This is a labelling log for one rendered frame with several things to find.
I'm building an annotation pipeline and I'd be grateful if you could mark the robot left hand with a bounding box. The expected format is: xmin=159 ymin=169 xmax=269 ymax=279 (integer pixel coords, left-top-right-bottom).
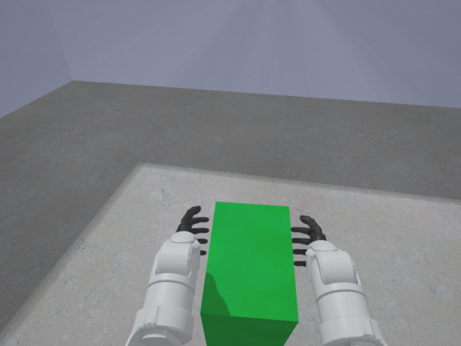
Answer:
xmin=176 ymin=205 xmax=209 ymax=255

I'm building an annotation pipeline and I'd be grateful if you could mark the robot right hand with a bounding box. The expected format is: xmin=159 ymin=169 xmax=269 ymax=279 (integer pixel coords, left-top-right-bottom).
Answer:
xmin=291 ymin=216 xmax=327 ymax=267

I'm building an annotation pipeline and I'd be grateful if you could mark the carton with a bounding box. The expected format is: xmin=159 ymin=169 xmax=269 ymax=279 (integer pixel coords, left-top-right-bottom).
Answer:
xmin=200 ymin=202 xmax=299 ymax=346

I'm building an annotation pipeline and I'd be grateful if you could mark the robot right forearm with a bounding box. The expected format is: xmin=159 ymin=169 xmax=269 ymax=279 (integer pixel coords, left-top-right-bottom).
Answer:
xmin=305 ymin=240 xmax=388 ymax=346

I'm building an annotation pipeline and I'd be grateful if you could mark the robot left forearm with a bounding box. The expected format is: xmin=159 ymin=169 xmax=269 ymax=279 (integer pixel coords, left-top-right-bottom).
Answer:
xmin=125 ymin=231 xmax=201 ymax=346

